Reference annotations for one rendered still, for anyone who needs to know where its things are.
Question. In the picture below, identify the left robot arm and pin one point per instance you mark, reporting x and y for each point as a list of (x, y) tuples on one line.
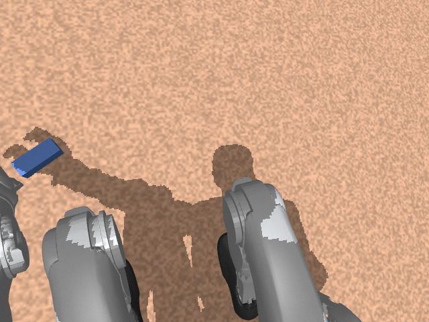
[(14, 253)]

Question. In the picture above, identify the left robot hand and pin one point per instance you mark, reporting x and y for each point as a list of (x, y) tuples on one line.
[(16, 183)]

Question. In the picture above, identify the right robot hand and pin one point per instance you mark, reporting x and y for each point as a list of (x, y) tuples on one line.
[(336, 312)]

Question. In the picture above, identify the right robot foot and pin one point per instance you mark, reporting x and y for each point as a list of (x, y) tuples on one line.
[(245, 311)]

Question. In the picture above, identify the left robot foot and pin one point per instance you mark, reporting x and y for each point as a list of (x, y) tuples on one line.
[(134, 291)]

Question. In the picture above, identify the small box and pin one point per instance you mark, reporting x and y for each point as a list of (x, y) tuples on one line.
[(37, 158)]

